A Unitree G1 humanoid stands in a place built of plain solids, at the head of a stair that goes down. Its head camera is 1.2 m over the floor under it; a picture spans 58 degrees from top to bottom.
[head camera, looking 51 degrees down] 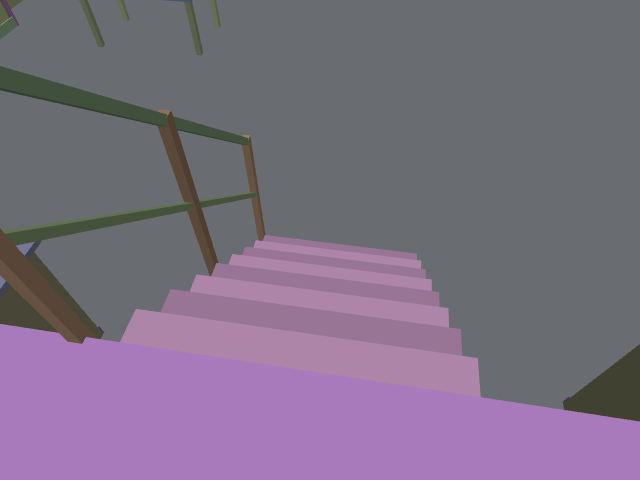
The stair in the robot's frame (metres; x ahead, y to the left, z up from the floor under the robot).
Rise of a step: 0.19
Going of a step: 0.21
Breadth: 1.22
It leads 9 degrees to the right of straight ahead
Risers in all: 9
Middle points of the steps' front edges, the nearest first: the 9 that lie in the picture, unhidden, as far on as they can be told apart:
0.50 0.10 0.00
0.71 0.07 -0.19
0.91 0.04 -0.37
1.11 0.01 -0.56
1.32 -0.03 -0.74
1.52 -0.06 -0.93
1.73 -0.09 -1.12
1.93 -0.12 -1.30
2.14 -0.16 -1.49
